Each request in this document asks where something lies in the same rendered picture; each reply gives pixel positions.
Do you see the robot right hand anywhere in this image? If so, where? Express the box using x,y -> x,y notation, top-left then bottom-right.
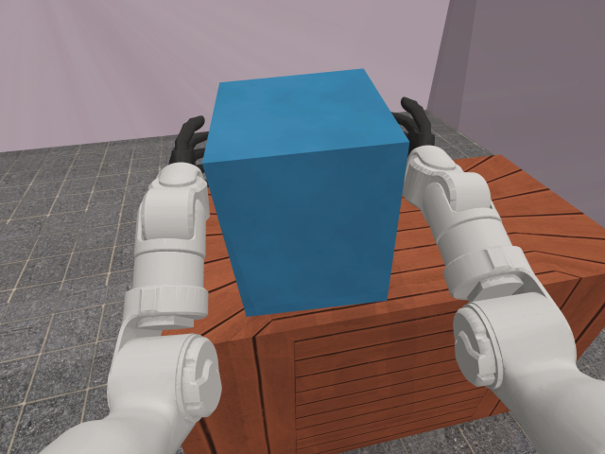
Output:
391,97 -> 435,157

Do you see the left robot upper arm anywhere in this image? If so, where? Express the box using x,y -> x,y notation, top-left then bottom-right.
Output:
39,334 -> 222,454

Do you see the right robot upper arm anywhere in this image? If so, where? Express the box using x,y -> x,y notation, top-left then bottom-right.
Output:
453,292 -> 605,454

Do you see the robot left hand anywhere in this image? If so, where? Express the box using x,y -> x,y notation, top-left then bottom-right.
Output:
169,115 -> 209,187

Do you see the robot left forearm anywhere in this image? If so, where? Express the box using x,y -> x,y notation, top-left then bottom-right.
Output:
107,163 -> 210,408

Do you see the carton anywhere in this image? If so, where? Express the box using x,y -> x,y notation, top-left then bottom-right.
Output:
202,68 -> 409,317

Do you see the robot right forearm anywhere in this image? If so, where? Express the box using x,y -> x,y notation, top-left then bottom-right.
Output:
403,146 -> 577,361

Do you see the pedestal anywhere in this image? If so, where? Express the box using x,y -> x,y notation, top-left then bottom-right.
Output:
161,154 -> 605,454

